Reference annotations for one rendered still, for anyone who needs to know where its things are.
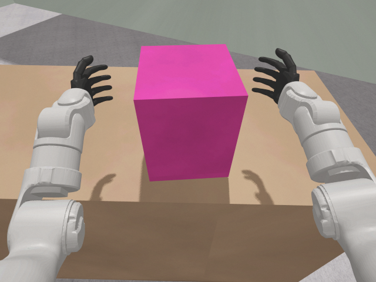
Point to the carton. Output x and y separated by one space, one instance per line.
189 102

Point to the robot right forearm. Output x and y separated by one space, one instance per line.
330 152

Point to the right robot upper arm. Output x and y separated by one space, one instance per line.
346 212

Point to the left robot upper arm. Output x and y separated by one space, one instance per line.
43 233

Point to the robot left forearm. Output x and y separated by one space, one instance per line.
57 148

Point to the pedestal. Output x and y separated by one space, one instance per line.
256 225

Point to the left robot hand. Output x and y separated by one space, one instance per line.
81 75

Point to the right robot hand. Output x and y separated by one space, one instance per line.
285 75

